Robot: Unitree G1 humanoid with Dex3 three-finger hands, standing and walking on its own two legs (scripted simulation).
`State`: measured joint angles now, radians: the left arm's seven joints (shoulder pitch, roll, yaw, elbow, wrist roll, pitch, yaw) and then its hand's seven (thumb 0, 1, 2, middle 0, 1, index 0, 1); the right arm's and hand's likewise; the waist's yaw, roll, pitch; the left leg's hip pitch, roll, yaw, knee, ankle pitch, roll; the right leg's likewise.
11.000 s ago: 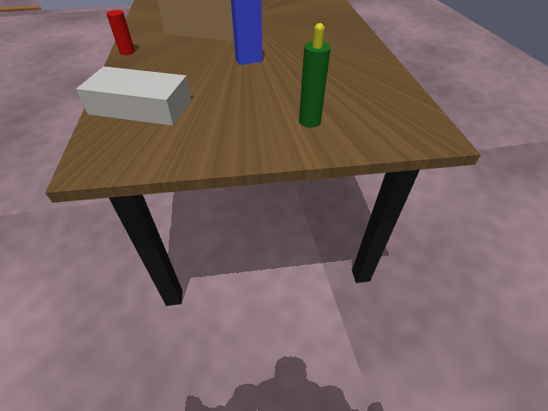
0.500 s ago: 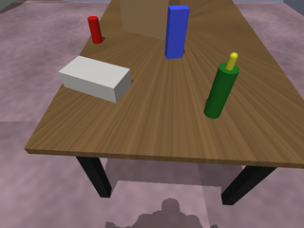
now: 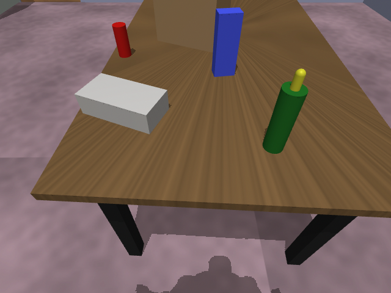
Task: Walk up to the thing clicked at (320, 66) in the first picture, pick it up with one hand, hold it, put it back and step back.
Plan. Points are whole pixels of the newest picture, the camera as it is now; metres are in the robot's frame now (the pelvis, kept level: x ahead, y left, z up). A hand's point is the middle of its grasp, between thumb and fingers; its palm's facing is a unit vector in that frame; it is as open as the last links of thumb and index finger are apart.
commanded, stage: stand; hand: right
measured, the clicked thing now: (285, 113) +0.51 -0.20 +0.09
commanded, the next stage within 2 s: rise first in 0.06 s
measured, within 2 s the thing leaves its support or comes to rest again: neither
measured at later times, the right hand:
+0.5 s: hand (318, 281) +0.19 -0.25 -0.10, palm faces +0.23 +0.92 -0.33, open 12.9 cm
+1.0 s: hand (342, 261) +0.19 -0.25 +0.03, palm faces +0.30 +0.88 -0.36, open 17.5 cm
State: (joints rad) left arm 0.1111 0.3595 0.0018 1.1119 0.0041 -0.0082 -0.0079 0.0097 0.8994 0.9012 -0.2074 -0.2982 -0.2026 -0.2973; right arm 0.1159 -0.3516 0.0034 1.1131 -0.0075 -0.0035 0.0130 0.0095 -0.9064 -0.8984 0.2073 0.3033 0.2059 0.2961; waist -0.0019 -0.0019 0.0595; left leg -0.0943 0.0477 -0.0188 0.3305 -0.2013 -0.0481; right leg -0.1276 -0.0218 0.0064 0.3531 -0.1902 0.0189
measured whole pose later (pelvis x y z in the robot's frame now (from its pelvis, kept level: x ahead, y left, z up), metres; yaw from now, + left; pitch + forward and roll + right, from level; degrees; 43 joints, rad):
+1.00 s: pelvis +0.01 +0.01 -0.01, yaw -1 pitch -2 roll +0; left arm 0.25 0.22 0.13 0.62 -0.03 -0.06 0.05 0.00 -0.50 0.02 -0.07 -0.05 -0.07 -0.05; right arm 0.43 -0.28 -0.22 0.02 0.05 -0.10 -0.03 0.00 0.53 -0.04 0.05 0.06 0.05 0.05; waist -0.04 -0.05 0.02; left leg -0.13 0.04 -0.01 0.43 -0.27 -0.04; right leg -0.16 -0.03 0.02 0.44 -0.25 0.03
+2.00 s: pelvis -0.02 +0.01 -0.01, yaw -1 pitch -4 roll +0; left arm 0.24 0.21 0.18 0.63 -0.02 -0.13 0.03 -0.01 -0.55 0.07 -0.06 -0.05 -0.05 -0.06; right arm 0.47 -0.30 -0.30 -0.27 0.05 -0.31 0.00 -0.01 0.54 -0.05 0.06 0.06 0.06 0.05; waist -0.06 -0.05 0.05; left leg -0.13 0.04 0.00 0.45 -0.24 -0.03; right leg -0.16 -0.02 0.03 0.44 -0.21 0.03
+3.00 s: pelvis -0.01 +0.01 -0.01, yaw -1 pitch +1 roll +0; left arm 0.24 0.26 0.02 0.68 -0.03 -0.18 0.17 -0.01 -0.54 0.04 -0.06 -0.05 -0.05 -0.05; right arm -0.25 -0.53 -0.55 0.51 0.29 -0.01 0.48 -0.01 0.57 -0.03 0.05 0.06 0.05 0.05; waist -0.01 -0.02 -0.04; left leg -0.24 0.04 -0.01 0.50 -0.27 -0.04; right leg -0.27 -0.03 0.02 0.52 -0.25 0.03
